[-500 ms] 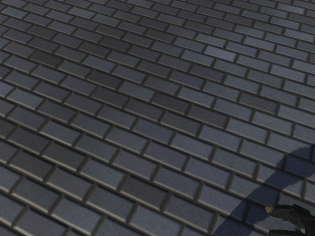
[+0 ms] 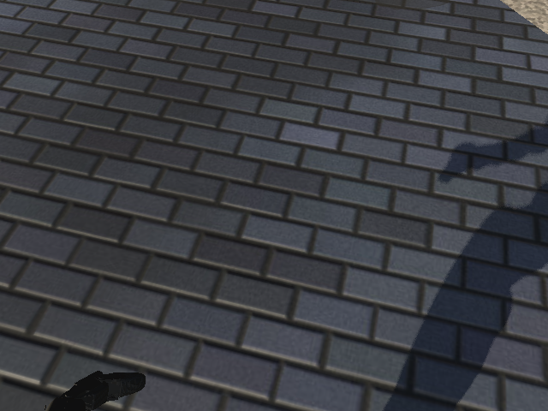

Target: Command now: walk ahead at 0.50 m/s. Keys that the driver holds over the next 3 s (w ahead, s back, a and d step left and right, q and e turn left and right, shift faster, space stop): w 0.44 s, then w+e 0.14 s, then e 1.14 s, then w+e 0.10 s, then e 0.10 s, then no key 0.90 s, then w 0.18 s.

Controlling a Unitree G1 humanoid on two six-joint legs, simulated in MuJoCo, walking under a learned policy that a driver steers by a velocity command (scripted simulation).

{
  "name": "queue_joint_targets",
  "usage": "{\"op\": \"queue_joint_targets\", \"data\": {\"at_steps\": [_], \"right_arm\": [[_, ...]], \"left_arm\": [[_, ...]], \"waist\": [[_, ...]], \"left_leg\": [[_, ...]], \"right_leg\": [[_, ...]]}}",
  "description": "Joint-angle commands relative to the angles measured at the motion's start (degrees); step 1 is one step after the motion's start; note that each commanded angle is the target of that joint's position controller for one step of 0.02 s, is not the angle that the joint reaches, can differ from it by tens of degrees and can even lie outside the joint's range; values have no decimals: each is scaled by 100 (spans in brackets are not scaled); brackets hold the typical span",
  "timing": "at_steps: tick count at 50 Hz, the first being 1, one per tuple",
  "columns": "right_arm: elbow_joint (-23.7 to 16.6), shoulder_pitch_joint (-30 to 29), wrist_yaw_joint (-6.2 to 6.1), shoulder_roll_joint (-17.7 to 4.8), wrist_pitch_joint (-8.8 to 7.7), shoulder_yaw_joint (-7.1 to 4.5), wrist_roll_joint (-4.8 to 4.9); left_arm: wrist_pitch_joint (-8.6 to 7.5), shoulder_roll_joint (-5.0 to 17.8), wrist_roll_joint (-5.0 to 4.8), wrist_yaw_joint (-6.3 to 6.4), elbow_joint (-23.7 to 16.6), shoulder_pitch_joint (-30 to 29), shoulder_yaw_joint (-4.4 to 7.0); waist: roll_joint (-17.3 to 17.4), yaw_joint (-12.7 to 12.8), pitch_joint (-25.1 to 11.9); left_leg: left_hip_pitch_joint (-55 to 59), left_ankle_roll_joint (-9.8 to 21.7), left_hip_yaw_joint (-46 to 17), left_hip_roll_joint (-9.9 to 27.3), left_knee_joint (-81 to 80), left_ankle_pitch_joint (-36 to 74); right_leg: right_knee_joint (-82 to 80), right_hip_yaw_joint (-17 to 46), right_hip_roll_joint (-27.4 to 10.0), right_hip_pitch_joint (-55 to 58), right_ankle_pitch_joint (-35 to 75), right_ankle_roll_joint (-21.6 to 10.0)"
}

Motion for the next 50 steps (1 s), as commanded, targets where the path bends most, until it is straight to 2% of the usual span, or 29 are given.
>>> {"op": "queue_joint_targets", "data": {"at_steps": [1, 2, 3, 4, 5, 6, 7, 8, 10, 11, 14, 18, 20, 23, 25, 26, 27, 28, 29, 30, 31, 33, 34, 35, 37, 40, 43, 46, 50], "right_arm": [[-268, -163, -71, -960, 31, -195, -25], [-441, -122, -91, -668, 7, -66, -180], [-454, 653, -22, -13, -121, 111, -108], [-398, 205, 16, -689, -223, -29, 9], [-577, -362, 46, -891, -289, -100, 128], [-632, -653, 24, -799, -312, -81, 100], [-638, -851, 1, -738, -281, -107, -14], [-624, -611, 11, -636, -235, -107, -14], [-542, -445, 3, -464, -125, -80, -31], [-563, -551, -13, -410, -85, -70, -38], [-762, -1177, -13, -340, -73, -41, -100], [-930, -1939, 64, -221, -155, 19, -72], [-1038, -2272, 108, -240, -180, 27, -39], [-1205, -2587, 188, -341, -223, 6, -21], [-1198, -2419, 217, -477, -271, -46, -30], [-1113, -2080, 209, -580, -297, -101, -36], [-887, -1341, 167, -795, -310, -226, -51], [-681, -338, 103, -1158, -310, -358, -126], [-576, 153, 65, -1719, -247, -496, -188], [-599, 143, 70, -1206, -222, -360, -163], [-683, -342, 55, -899, -230, -250, -164], [-747, -1131, 71, -484, -251, -131, -184], [-741, -1344, 76, -376, -279, -106, -208], [-724, -1482, 76, -373, -300, -116, -231], [-663, -1641, 29, -533, -324, -172, -250], [-576, -1718, -105, -675, -241, -222, -217], [-514, -1702, -190, -787, -109, -246, -169], [-425, -1579, -188, -920, 34, -293, -87], [-423, -1655, -181, -1035, 197, -361, 66]], "left_arm": [[-87, 1073, 31, 54, -23, 1161, 426], [-53, 1503, 87, 123, 155, 2210, 536], [-37, 1741, 73, 80, 261, 2299, 575], [-25, 1145, -2, 86, 203, 2221, 432], [-23, 979, 5, 112, 166, 1823, 366], [-21, 933, 42, 115, 132, 1478, 343], [-27, 749, 83, 88, 124, 1241, 294], [-56, 764, 139, 96, 125, 1128, 290], [-127, 712, 78, 77, 197, 1097, 295], [-147, 778, 76, 88, 251, 1106, 315], [-128, 949, 71, 159, 412, 1298, 363], [-70, 1078, 13, 222, 611, 1592, 387], [-33, 1135, -21, 231, 760, 1828, 403], [57, 1164, -64, 260, 933, 1998, 430], [121, 1224, -81, 292, 984, 1960, 458], [151, 1273, -85, 304, 975, 1850, 471], [173, 1186, -63, 309, 962, 1789, 432], [165, 876, 35, 309, 851, 1784, 306], [70, 210, 42, 289, 726, 2483, 111], [-7, 594, -72, 288, 842, 2382, 194], [-23, 1045, -193, 296, 738, 1977, 336], [77, 965, -88, 376, 695, 1635, 382], [187, 903, -62, 400, 719, 1743, 426], [295, 781, -66, 402, 730, 1851, 424], [455, 583, -51, 412, 603, 1816, 408], [518, 478, 0, 370, 362, 1515, 385], [522, 455, 10, 249, 145, 1080, 375], [574, 542, 18, 133, -97, 729, 414], [658, 685, 9, 40, -331, 689, 504]], "waist": [[564, 1005, -826], [-160, 1325, -1743], [-1620, 884, -2342], [-887, 1142, -1987], [-596, 1095, -1142], [-111, 928, -699], [114, 791, -307], [-253, 556, -359], [-265, 437, -295], [-194, 411, -209], [-78, 546, 33], [-96, 822, 177], [-102, 947, 245], [-132, 956, 336], [-199, 771, 246], [-249, 546, 70], [-163, 179, -385], [169, -221, -1223], [1617, -7, -2045], [1627, -141, -2187], [1196, -72, -1291], [729, 301, -571], [846, 499, -463], [881, 615, -412], [821, 743, -297], [747, 722, -293], [668, 552, -337], [604, 428, -280], [676, 535, -240]], "left_leg": [[-366, 587, -388, 1249, 1781, 4882], [-1623, 380, -136, 861, 3625, 3087], [-3835, 72, -348, -158, 5333, -982], [-4472, 121, -926, 158, 5865, -1155], [-4747, 171, -776, 424, 5841, -629], [-4573, 145, -616, 685, 5585, -129], [-4379, 126, -561, 833, 5238, 181], [-4020, 69, -616, 959, 5111, 402], [-3759, -58, -560, 1022, 4806, 503], [-3817, -106, -523, 1052, 4623, 621], [-4181, -229, -482, 1086, 3635, 1489], [-3861, -215, -273, 862, 2253, 2587], [-3821, -188, -246, 781, 1914, 2698], [-3893, -27, -347, 725, 1533, 2325], [-3535, 83, -339, 626, 1332, 1913], [-2988, 157, -224, 501, 1202, 1768], [-1902, 289, -97, 381, 1072, 1777], [-238, 580, -682, 1035, 1343, 1890], [1875, 1384, -3055, 2486, 1006, 1049], [1687, 1553, -4045, 2678, 363, 764], [934, 1310, -3107, 2536, 342, 1398], [-427, 1062, -1614, 2097, 275, 3347], [-915, 963, -1115, 1940, 180, 3848], [-1254, 967, -812, 1857, 71, 4155], [-1567, 1100, -357, 1861, -151, 4502], [-1509, 1091, 234, 1769, -253, 4463], [-1280, 1055, 578, 1752, -225, 4285], [-844, 1016, 637, 1904, 25, 4094], [-526, 772, 628, 2051, 877, 4211]], "right_leg": [[-153, -162, 165, 1995, -48, -428], [106, 1134, -969, 3805, 297, -815], [-594, 3833, -2049, 5437, -1006, -1709], [-964, 3935, -1898, 5219, -1767, -1506], [-1105, 3071, -1708, 4465, -1559, -1280], [-1256, 2503, -1485, 3677, -951, -1180], [-1454, 2014, -1207, 3049, -368, -1058], [-1600, 1818, -1196, 2694, -83, -1125], [-1876, 1453, -1078, 2303, 211, -1215], [-1992, 1298, -1050, 2171, 227, -1226], [-2186, 911, -970, 2179, 400, -1187], [-2237, 443, -767, 2230, 223, -964], [-2167, 455, -882, 2467, 105, -953], [-1871, 615, -1148, 2986, 226, -870], [-1546, 799, -1246, 3179, 559, -777], [-1181, 793, -1179, 3145, 1098, -704], [-363, 620, -888, 2924, 1664, -560], [1119, 380, -533, 2039, 895, -347], [3271, -34, 422, -219, -1865, 108], [4166, 714, 438, -834, -3306, 166], [4464, 803, 178, -1128, -3028, 151], [4068, 584, -209, -719, -2452, 248], [3853, 586, -351, -335, -2269, 282], [3791, 501, -343, -46, -2123, 326], [3507, 396, -331, -4, -1771, 421], [2530, 253, -358, 29, -926, 453], [1697, 54, -307, 254, -309, 395], [1208, -71, -248, 223, -498, 286], [584, -297, -49, 435, -1158, -2]]}}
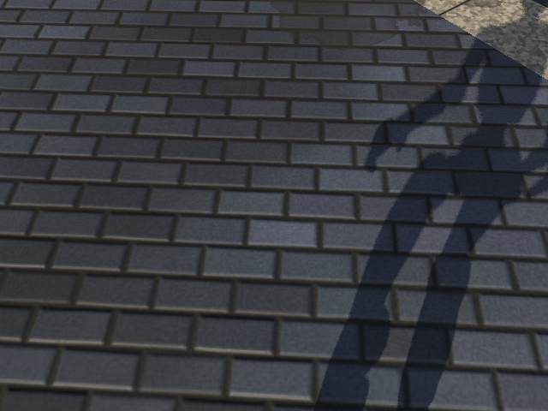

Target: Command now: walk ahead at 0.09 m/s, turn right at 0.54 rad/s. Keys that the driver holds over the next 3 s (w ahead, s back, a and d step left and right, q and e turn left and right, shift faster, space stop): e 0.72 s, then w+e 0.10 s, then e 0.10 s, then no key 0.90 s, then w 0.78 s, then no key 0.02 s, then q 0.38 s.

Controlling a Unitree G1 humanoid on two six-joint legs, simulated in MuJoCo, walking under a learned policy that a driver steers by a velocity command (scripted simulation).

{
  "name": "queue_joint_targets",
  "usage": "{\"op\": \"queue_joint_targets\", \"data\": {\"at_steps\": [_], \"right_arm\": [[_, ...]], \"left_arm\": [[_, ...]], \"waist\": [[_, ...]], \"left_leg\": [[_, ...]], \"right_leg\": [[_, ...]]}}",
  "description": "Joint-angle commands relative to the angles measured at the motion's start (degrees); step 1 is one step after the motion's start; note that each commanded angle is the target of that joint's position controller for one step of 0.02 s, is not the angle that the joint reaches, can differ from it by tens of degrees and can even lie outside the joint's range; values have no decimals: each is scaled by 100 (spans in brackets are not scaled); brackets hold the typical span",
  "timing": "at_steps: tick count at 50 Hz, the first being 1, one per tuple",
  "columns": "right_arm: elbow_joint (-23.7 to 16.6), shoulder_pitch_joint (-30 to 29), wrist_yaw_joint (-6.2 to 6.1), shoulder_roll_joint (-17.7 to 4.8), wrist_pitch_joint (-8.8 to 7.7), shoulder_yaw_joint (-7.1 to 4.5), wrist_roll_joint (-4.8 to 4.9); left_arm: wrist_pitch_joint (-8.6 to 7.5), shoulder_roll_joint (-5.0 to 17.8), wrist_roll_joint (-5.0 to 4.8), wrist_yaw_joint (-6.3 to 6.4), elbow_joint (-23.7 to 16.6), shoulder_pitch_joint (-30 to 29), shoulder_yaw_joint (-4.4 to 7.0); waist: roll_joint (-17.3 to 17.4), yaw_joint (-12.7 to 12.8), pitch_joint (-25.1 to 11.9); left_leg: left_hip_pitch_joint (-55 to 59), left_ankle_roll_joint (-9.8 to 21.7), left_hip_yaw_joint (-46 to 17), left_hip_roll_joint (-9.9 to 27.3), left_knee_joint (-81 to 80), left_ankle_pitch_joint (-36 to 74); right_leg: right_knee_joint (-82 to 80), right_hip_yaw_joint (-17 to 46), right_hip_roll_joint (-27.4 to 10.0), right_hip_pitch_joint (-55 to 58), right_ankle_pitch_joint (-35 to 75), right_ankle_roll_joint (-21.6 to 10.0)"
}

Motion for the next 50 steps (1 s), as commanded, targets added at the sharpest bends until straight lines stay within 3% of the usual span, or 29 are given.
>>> {"op": "queue_joint_targets", "data": {"at_steps": [1, 2, 3, 4, 5, 6, 7, 8, 9, 13, 19, 22, 23, 24, 25, 26, 28, 29, 32, 36, 38, 41, 43, 44, 45, 46, 47, 48, 50], "right_arm": [[-315, -220, -41, -1032, 59, -266, 122], [-241, 86, -25, -909, 58, -245, 66], [-452, 106, 17, -670, 5, -161, -185], [-618, 54, 62, -527, -20, -73, -262], [-548, -192, 111, -784, -1, -156, -123], [-596, -336, 101, -752, 24, -157, 3], [-529, -348, 33, -700, 52, -162, -49], [-531, -379, -36, -794, 93, -201, -119], [-517, -313, -44, -750, 122, -197, -131], [-511, -242, -71, -544, 127, -130, -88], [-580, -307, 40, -639, 58, -139, -40], [-453, 189, 123, -678, -30, -190, -45], [-428, 406, 104, -1027, -24, -282, -132], [-460, 244, 56, -1576, 44, -391, -251], [-620, 81, 56, -1326, 18, -327, -411], [-779, -321, 12, -1014, -2, -232, -371], [-863, -668, -44, -728, 8, -160, -166], [-856, -606, -72, -685, 21, -127, -124], [-788, -170, -142, -764, 106, -141, -164], [-794, 11, -117, -1078, 170, -258, -137], [-811, 51, -50, -1222, 174, -322, -72], [-778, 60, 53, -1323, 104, -361, 44], [-766, -182, 95, -1249, 92, -339, 105], [-696, -63, 108, -1039, 81, -285, 111], [-702, 69, 136, -697, 61, -188, -25], [-1186, -241, 135, -352, -1, -45, -328], [-1220, -543, 120, -718, -67, -138, -193], [-1205, -563, 139, -917, -63, -203, -32], [-1015, -413, 113, -979, -12, -238, -83]], "left_arm": [[-25, 620, 1, -32, -397, 399, 238], [-50, 973, 32, 56, -312, 855, 376], [-44, 1741, 98, 212, -372, 1146, 558], [-97, 1710, 203, 195, -516, 1033, 476], [-165, 1336, 120, 124, -564, 875, 373], [-222, 1180, 59, 127, -573, 556, 325], [-224, 1082, -6, 148, -577, 299, 308], [-196, 1005, -37, 202, -606, 82, 278], [-167, 1040, 22, 239, -643, -1, 276], [-133, 1123, 39, 345, -657, 61, 323], [-25, 1139, 32, 359, -683, -8, 327], [55, 1062, -53, 392, -715, -131, 286], [68, 851, -47, 406, -715, 45, 224], [38, 587, -60, 395, -857, 179, 174], [-38, 1066, 29, 378, -848, 176, 307], [-32, 1329, -14, 350, -703, 330, 418], [79, 1143, -3, 380, -444, 589, 418], [121, 993, -11, 371, -444, 573, 377], [120, 757, -98, 332, -697, 102, 267], [114, 608, -55, 242, -927, -151, 155], [134, 622, -70, 186, -965, -142, 131], [132, 706, -81, 97, -962, -58, 153], [112, 668, -42, 72, -802, 293, 186], [107, 782, -40, 113, -638, 694, 263], [90, 1197, -62, 181, -555, 1166, 409], [38, 1917, -55, 244, -709, 1230, 521], [-124, 1558, 92, 170, -744, 1332, 422], [-226, 1304, 108, 163, -713, 1067, 315], [-247, 967, -17, 230, -739, 455, 190]], "waist": [[522, 355, -643], [48, 506, -951], [-1312, 423, -1318], [-1553, 387, -2091], [-647, 557, -2065], [-418, 401, -1570], [-45, 271, -1217], [-131, 167, -1044], [-348, 76, -1017], [-536, 107, -1161], [-860, 239, -1056], [-808, -40, -1011], [-257, -5, -1057], [1478, 307, -793], [1655, 179, -751], [1178, 340, -657], [904, 419, -491], [899, 352, -422], [1022, 37, -413], [1159, -163, -644], [1174, -218, -710], [1192, -144, -494], [1003, 184, -426], [764, 327, -614], [-239, 431, -907], [-1796, 301, -919], [-1083, 703, -1227], [-877, 521, -932], [-552, 274, -623]], "left_leg": [[397, 583, -536, 1513, 751, 3912], [7, 208, -340, 1098, 1755, 3492], [-1669, -302, -117, 406, 3571, 874], [-2803, -499, -1121, -382, 4947, -2411], [-2956, -421, -1844, -110, 5245, -2269], [-3090, -328, -1860, 27, 5082, -1809], [-3117, -326, -1855, 134, 4642, -1388], [-2928, -347, -1858, 187, 4249, -1058], [-2602, -390, -1784, 88, 4120, -835], [-2190, -551, -1841, -103, 2985, -512], [-1583, -481, -1912, -274, 1731, -322], [-694, -233, -1783, -249, 165, 481], [-91, 57, -2425, 563, -298, 583], [116, 826, -3898, 1793, -664, 1158], [-418, 1488, -4554, 2374, -816, 1444], [-550, 1383, -3979, 2099, -713, 1511], [-404, 897, -2958, 1438, -546, 1327], [-349, 910, -2706, 1371, -522, 1585], [174, 1039, -2227, 1299, -549, 1878], [506, 1144, -1968, 1564, -468, 2260], [227, 1110, -1852, 1618, -694, 1126], [-164, 1001, -1850, 1720, -879, -294], [-361, 768, -1502, 1613, -313, 545], [-615, 509, -1177, 1425, 370, 965], [-1520, 6, -623, 997, 1913, 395], [-3549, -498, -522, 71, 3598, -2035], [-3755, -514, -1487, 57, 4440, -2280], [-3782, -434, -1626, 238, 4630, -1850], [-3628, -402, -1655, 416, 4180, -914]], "right_leg": [[-834, -242, 272, 706, 161, -315], [-1341, 84, 281, 1652, 1671, -573], [-1122, 1932, -1009, 3044, 4690, -1275], [-1366, 3561, -1969, 3634, 4515, -2437], [-1518, 3071, -1731, 3361, 3884, -2241], [-1562, 2480, -1397, 2895, 3179, -1864], [-1672, 2179, -1090, 2467, 2420, -1529], [-1782, 2012, -915, 2069, 1960, -1369], [-1853, 1927, -771, 1706, 1870, -1344], [-1847, 1963, -611, 1579, 1510, -1327], [-1811, 2641, -518, 1366, 298, -1165], [-1418, 2736, -233, 1142, 229, -818], [-767, 2373, 129, 607, -531, -496], [471, 1109, 1149, -616, -2053, -139], [1860, 1087, 933, -716, -2552, 101], [2528, 1193, 780, -618, -2149, 153], [3083, 1015, 709, -771, -1476, 331], [3276, 953, 677, -854, -1332, 420], [2624, 578, 491, -1024, -1059, 597], [1438, 303, 185, -459, -1249, 635], [915, 31, 161, 52, -1240, 502], [135, -204, 206, 598, -1227, 168], [-982, -407, 385, 1295, -572, -83], [-1437, -361, 529, 2030, -291, -241], [-1686, 770, -181, 3130, 1024, -535], [-1498, 3050, -1584, 3820, 2563, -1594], [-1824, 3351, -1943, 3460, 2426, -2186], [-1862, 2744, -1674, 3260, 2314, -1945], [-1878, 1929, -1129, 2852, 2187, -1356]]}}
Over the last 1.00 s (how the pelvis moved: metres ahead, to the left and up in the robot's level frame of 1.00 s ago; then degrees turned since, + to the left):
0.46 0.03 0.01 -15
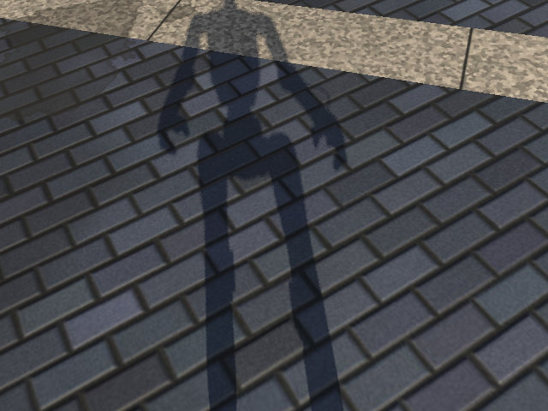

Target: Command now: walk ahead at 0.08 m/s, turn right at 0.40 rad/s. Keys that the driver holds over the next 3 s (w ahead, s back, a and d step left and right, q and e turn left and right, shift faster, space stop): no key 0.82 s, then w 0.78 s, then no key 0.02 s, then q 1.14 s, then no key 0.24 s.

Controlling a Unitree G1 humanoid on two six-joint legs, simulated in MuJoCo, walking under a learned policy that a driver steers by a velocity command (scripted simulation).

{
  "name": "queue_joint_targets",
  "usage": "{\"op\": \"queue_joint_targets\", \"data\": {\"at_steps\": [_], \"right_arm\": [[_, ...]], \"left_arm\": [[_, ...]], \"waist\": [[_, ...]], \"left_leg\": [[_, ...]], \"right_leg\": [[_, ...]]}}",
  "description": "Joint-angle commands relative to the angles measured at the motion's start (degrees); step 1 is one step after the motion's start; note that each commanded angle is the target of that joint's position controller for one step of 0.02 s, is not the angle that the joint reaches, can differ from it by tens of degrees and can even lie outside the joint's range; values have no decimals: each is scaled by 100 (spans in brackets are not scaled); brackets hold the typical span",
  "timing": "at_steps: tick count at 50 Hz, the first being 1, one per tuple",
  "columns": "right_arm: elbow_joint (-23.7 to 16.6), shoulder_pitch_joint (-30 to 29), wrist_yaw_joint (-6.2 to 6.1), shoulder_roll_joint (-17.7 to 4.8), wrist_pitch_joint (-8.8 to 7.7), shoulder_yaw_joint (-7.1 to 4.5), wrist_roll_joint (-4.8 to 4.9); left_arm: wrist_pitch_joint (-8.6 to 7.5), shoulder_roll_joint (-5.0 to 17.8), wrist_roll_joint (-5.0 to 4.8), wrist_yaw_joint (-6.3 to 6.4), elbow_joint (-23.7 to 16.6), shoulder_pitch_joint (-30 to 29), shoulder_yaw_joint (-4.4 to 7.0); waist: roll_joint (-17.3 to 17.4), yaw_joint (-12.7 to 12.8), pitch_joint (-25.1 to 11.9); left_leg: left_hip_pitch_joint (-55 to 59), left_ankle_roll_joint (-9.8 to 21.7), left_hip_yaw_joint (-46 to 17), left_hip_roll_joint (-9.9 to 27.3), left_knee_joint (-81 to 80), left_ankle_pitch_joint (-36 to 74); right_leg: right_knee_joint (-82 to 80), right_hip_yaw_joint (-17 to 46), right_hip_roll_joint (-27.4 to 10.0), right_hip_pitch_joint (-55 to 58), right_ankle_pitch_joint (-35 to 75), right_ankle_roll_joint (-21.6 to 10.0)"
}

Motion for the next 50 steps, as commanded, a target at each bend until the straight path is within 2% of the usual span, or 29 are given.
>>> {"op": "queue_joint_targets", "data": {"at_steps": [1, 3, 6, 9, 12, 13, 14, 15, 16, 17, 18, 19, 20, 22, 24, 31, 41, 42, 44, 45, 47, 50], "right_arm": [[-462, -355, -19, -615, -83, -134, -54], [-382, -146, -2, -421, -62, -82, -45], [-403, -279, 8, -195, -38, 24, -37], [-478, -443, 38, -227, -22, 45, -18], [-499, -467, 53, -277, -35, 31, -9], [-483, -403, 59, -244, -55, 36, -23], [-460, -306, 63, -199, -91, 53, -68], [-456, -236, 32, -351, -127, 34, -136], [-505, -197, -21, -736, -143, -31, -161], [-423, -341, -20, -517, -131, 28, -115], [-465, -485, 22, -283, -117, 62, -25], [-450, -499, 46, -215, -117, 86, -30], [-419, -467, 62, -251, -135, 89, -42], [-343, -420, 79, -275, -201, 94, -39], [-291, -440, 76, -229, -210, 114, -34], [-67, -570, 25, -222, -151, 132, -23], [436, -610, -47, -178, -92, 138, -17], [523, -529, -59, -174, -76, 134, -9], [609, -454, -91, -268, -41, 87, 58], [620, -432, -103, -282, -59, 85, 72], [680, -255, -89, -312, -181, 80, 104], [759, 32, -41, -470, -321, 35, 109]], "left_arm": [[-146, 786, -16, 115, -361, -189, 160], [-148, 743, 78, 176, -350, -265, 122], [-132, 744, 75, 201, -233, -256, 104], [-92, 819, 81, 160, -76, -156, 106], [-69, 722, 49, 103, 72, -208, 48], [-68, 647, 17, 99, 113, -288, 12], [-76, 572, -13, 96, 188, -290, -25], [-123, 445, 67, 95, 251, -139, -70], [-184, 404, 223, 79, 297, 241, -84], [-183, 321, 210, 96, 426, 548, -97], [-149, 472, 209, 108, 465, 271, -100], [-112, 575, 149, 122, 479, 103, -59], [-61, 553, 106, 141, 486, 2, -57], [26, 539, 110, 152, 515, 33, -51], [43, 482, 103, 155, 602, 65, -59], [61, 418, 91, 195, 952, 145, -42], [-10, 392, 88, 267, 1509, 258, -45], [-13, 364, 72, 274, 1602, 372, -46], [-29, 388, 16, 290, 1639, 372, -34], [-69, 367, 2, 296, 1609, 360, -43], [-227, 272, -47, 282, 1565, 396, -72], [-455, 136, -65, 191, 1585, 466, -85]], "waist": [[-978, 91, -417], [-919, -23, -571], [-957, 59, -538], [-998, 195, -442], [-952, 207, -336], [-894, 122, -324], [-757, -10, -322], [-496, 9, -481], [55, 295, -789], [493, 478, -975], [412, 259, -782], [202, 143, -649], [154, 111, -621], [83, 114, -654], [28, 105, -661], [-242, 95, -475], [-263, 91, -211], [-235, 102, -299], [-225, 69, -11], [-176, 65, 212], [94, 52, 502], [461, 99, 337]], "left_leg": [[-1286, -35, -349, 115, 330, 714], [-733, -109, -281, 7, -51, 1239], [-244, -140, -253, -45, -1137, 1544], [151, -94, -220, -89, -1785, 1519], [492, 38, -199, -150, -2330, 1405], [743, 122, -172, -173, -2764, 1628], [1215, 221, -186, -174, -3518, 2459], [1846, 313, -528, 97, -3764, 3830], [2492, 568, -948, 612, -3404, 5293], [2448, 1026, -1024, 716, -3171, 5095], [2159, 1019, -955, 527, -3239, 4387], [2095, 889, -804, 365, -3251, 4005], [2063, 799, -737, 274, -3192, 3991], [2026, 745, -676, 239, -3164, 3935], [2022, 727, -630, 208, -3123, 4016], [1984, 713, -564, 123, -3190, 3571], [1916, 655, -514, -1, -3379, 2904], [1941, 666, -466, -73, -3398, 2195], [1620, 772, -526, -157, -3458, -48], [1372, 854, -715, -73, -3586, -785], [1221, 1112, -1381, 301, -3917, -1425], [1367, 1523, -2447, 913, -4445, -1426]], "right_leg": [[-1133, 1466, -1473, 1221, 3264, -1085], [-1140, 1106, -1307, 1006, 3743, -1043], [-1074, 849, -1164, 904, 3692, -967], [-975, 953, -1252, 770, 3652, -1022], [-790, 1194, -1306, 684, 3384, -1015], [-671, 1234, -1251, 634, 3169, -933], [-583, 1231, -1125, 510, 2801, -750], [-482, 1174, -874, 372, 2275, -473], [-258, 935, -463, 134, 1319, -179], [-449, 742, -278, 150, 602, 50], [-540, 645, -236, 277, 533, 157], [-464, 621, -225, 176, 662, 130], [-416, 631, -231, 193, 913, 87], [-460, 682, -264, 313, 1171, 75], [-465, 693, -282, 400, 1385, 72], [-597, 668, -291, 439, 1339, 127], [-764, 593, -284, 362, 933, 175], [-768, 517, -217, 363, 346, 140], [-635, 474, -126, -47, -1240, -58], [-557, 507, -144, -277, -1758, -142], [-274, 517, -186, -642, -1927, -233], [183, 228, -153, -548, -1077, -287]]}}
Over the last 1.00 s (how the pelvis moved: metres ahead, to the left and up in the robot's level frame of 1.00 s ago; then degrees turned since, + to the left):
0.05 -0.02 0.00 -35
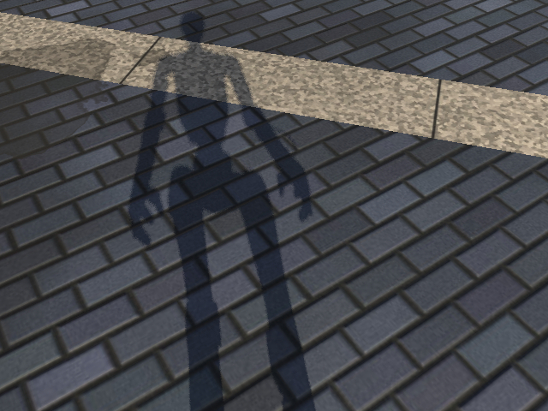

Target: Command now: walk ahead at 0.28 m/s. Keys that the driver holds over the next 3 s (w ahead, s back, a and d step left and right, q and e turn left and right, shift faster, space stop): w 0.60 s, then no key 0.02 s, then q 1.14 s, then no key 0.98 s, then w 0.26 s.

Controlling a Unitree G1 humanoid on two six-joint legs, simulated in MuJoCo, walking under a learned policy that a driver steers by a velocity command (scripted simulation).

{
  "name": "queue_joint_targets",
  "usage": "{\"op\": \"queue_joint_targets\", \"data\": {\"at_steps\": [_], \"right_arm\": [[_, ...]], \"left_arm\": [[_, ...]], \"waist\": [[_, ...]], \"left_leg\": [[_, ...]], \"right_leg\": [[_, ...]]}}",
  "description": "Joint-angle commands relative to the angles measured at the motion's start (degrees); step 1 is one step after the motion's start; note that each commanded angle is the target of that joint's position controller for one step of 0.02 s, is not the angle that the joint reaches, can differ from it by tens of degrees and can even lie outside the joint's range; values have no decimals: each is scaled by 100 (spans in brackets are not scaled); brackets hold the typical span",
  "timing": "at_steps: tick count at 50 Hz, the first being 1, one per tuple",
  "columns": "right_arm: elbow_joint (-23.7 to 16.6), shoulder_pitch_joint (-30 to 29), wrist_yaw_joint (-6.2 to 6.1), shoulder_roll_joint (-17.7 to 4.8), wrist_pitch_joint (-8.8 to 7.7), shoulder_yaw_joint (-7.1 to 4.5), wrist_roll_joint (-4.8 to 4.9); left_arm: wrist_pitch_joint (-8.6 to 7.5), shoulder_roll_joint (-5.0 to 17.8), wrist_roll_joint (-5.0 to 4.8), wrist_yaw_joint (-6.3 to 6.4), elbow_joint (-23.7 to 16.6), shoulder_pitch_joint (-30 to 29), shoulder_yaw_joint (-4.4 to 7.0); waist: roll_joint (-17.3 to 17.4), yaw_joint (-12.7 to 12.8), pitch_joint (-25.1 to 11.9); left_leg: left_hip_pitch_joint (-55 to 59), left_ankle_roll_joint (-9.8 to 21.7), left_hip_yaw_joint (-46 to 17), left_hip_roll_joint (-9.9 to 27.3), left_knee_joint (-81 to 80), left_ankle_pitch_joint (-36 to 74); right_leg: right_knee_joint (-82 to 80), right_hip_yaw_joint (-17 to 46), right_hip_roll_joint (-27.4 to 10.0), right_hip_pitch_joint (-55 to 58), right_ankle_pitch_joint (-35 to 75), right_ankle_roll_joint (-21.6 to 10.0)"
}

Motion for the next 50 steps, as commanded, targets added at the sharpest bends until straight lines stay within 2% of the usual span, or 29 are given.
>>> {"op": "queue_joint_targets", "data": {"at_steps": [1, 3, 5, 7, 10, 12, 14, 16, 18, 20, 21, 22, 23, 24, 25, 26, 27, 29, 32, 35, 37, 41, 44, 45, 46, 47, 48, 49, 50], "right_arm": [[-293, -139, 17, -927, -168, -185, 22], [-594, -881, 64, -774, -196, -121, 59], [-951, -1424, 131, -472, -413, -39, 41], [-1001, -1500, 199, -662, -519, -81, 90], [-1125, -1628, 321, -366, -471, 35, 150], [-1310, -1793, 442, -168, -463, 140, 85], [-1370, -1785, 502, -73, -429, 197, 12], [-1355, -1557, 408, -462, -350, 70, 46], [-1273, -1069, 289, -769, -284, -79, 66], [-826, 372, 188, -1056, -200, -294, 109], [-619, 1286, 116, -1438, -148, -397, 54], [-506, 1453, 210, -1671, -196, -351, -95], [-532, 1040, 253, -1177, -258, -243, -30], [-606, 504, 264, -918, -320, -174, 1], [-668, 72, 291, -820, -378, -142, -39], [-675, -168, 326, -687, -414, -108, -122], [-645, -254, 324, -641, -439, -91, -190], [-533, -157, 316, -537, -477, -62, -139], [-381, 177, 207, -748, -492, -81, -142], [-290, 477, 89, -818, -378, -86, -162], [-255, 691, 38, -965, -295, -128, -98], [-196, 999, -42, -1037, -96, -192, 7], [-350, 767, -117, -1033, 1, -249, 48], [-437, 672, -120, -946, 14, -232, 46], [-656, 658, -109, -655, -11, -131, -61], [-571, 1680, -78, -123, -34, -11, -121], [-520, 1898, -75, -676, 8, -98, 28], [-572, 1406, -118, -1040, 115, -245, 115], [-666, 1088, -174, -1013, 238, -282, 104]], "left_arm": [[-268, 428, -19, -71, -247, 47, 94], [-327, 420, -23, -118, 15, 642, 98], [-364, 1179, -89, -134, 346, 1369, 319], [-366, 860, 70, -163, 348, 1573, 245], [-284, 641, 20, -154, 356, 1595, 161], [-239, 532, 4, -104, 176, 1056, 88], [-301, 781, 3, -64, 63, 804, 139], [-378, 1046, -22, -79, 92, 846, 217], [-373, 1069, -36, -98, 137, 844, 243], [-286, 1009, 49, -92, 123, 852, 223], [-273, 672, 211, -90, -18, 964, 116], [-394, -267, 68, -129, -28, 1778, -102], [-514, 385, -109, -172, -58, 1260, 43], [-557, 687, -232, -189, -258, 619, 129], [-559, 689, -193, -149, -308, 359, 128], [-508, 684, -88, -96, -300, 276, 183], [-432, 568, -63, -89, -276, 494, 186], [-321, 459, -41, -76, -282, 517, 197], [-285, 549, 76, -21, -579, -206, 238], [-354, 393, 161, -50, -811, -777, 189], [-369, 318, 135, -93, -935, -1234, 140], [-328, 500, 70, -143, -1177, -1783, 145], [-403, 839, 112, -169, -1121, -1407, 248], [-454, 1002, 150, -138, -1002, -990, 311], [-475, 1377, 280, -77, -973, -421, 387], [-361, 1516, 293, -37, -1040, -432, 381], [-267, 1139, 186, -87, -1127, -418, 311], [-216, 816, 145, -84, -1249, -751, 221], [-167, 724, 132, -60, -1271, -1099, 180]], "waist": [[753, 47, 442], [378, 430, 459], [-1245, 593, 527], [-812, 638, 709], [-453, 546, 705], [-523, 331, 761], [-686, 215, 635], [-786, 4, 574], [-857, -336, 231], [-728, -1007, -579], [189, -1194, -1247], [1943, -605, -2172], [1316, -668, -1361], [839, -540, -406], [265, -337, -62], [193, -146, 112], [518, 70, 23], [550, 168, 107], [232, 80, 443], [211, -31, 305], [283, -200, 173], [433, -335, 66], [572, -65, -173], [438, 135, -416], [-153, 258, -1212], [-1516, -189, -1890], [-1340, -52, -2345], [-729, -5, -1673], [-508, -77, -1162]], "left_leg": [[211, 968, -2442, 1422, -1869, -2382], [-556, 655, -1556, 913, -1259, -1366], [-2336, -4, 208, -124, 959, 189], [-3962, -20, -80, 206, 2351, -1640], [-4721, 44, -75, 624, 2623, -972], [-3431, -49, 126, 584, 1661, 63], [-1472, -120, 357, 283, 776, 1226], [-680, -27, 322, 102, 484, 1465], [-129, 179, 306, -55, 170, 1323], [1707, 433, 281, -91, 24, 1282], [3248, 727, -1176, 1083, 51, 754], [4035, 1658, -4316, 2413, -1377, -696], [3219, 1502, -4808, 2266, -2150, -1539], [2248, 1274, -3833, 2147, -2186, -1434], [1373, 1145, -3066, 1915, -2266, -699], [739, 994, -2386, 1607, -2357, -77], [417, 984, -2008, 1479, -2501, 118], [119, 1047, -1599, 1332, -2746, 306], [90, 1174, -1284, 1337, -2879, 1422], [286, 1009, -747, 1068, -2490, 3373], [350, 846, -582, 908, -2236, 3618], [956, 810, -1058, 1054, -1661, 3369], [1261, 629, -1546, 1080, -914, 3132], [1106, 447, -1459, 788, -346, 3007], [350, 190, -1216, 364, 912, 1800], [-1261, -178, -723, -503, 2524, -2345], [-1595, -288, -878, -230, 3383, -2551], [-1877, -409, -801, 19, 3722, -2087], [-1995, -543, -664, 196, 3716, -1674]], "right_leg": [[-258, -132, -74, -989, -32, -298], [-1053, 200, -274, -6, 128, -512], [-1887, 2074, -1393, 1620, 1223, -922], [-1697, 2513, -2079, 2506, 3131, -1250], [-1906, 1725, -1963, 2853, 3379, -953], [-2339, 999, -1471, 1521, 3121, -708], [-2809, 446, -1138, 170, 2966, -603], [-2793, 328, -1231, 103, 3567, -532], [-1967, 128, -1294, 617, 5272, -318], [-37, -96, -1057, 148, 5973, -51], [1877, -208, -674, -1149, 3843, 93], [3818, 221, 388, -2469, -568, 303], [4549, 561, 103, -3045, -502, 211], [4601, 326, -229, -3358, 35, 71], [4332, 227, -551, -3055, 594, 13], [4050, 167, -742, -2725, 919, -17], [3862, 233, -887, -2355, 1125, -21], [3493, 153, -948, -2234, 1175, 23], [2672, 42, -980, -2799, 1707, 261], [1310, -111, -734, -2647, 2497, 447], [566, -232, -451, -2276, 2947, 488], [-176, -60, -168, -2204, 2793, 524], [-790, 61, -116, -1636, 2519, 352], [-1243, 7, -210, -889, 3188, 189], [-888, 718, -1168, 591, 5084, -216], [-372, 2013, -2570, 2257, 7202, -1150], [-719, 2552, -2817, 2044, 5737, -1462], [-959, 1992, -2388, 1470, 4610, -1226], [-1170, 1480, -2045, 851, 3787, -999]]}}
Over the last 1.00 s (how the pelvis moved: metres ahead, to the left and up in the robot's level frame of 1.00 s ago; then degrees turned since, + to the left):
0.07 0.02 -0.01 -4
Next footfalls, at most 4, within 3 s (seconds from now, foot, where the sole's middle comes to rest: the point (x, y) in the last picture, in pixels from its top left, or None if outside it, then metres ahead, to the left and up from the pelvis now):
0.42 left None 0.31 0.14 -0.77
0.92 right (313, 403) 0.55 -0.06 -0.77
1.32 left None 0.41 0.17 -0.77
1.84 right None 0.53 -0.01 -0.77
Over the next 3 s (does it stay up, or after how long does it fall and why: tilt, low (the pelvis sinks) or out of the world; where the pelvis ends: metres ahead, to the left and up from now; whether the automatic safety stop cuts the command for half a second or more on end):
stays up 0.45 0.08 0.00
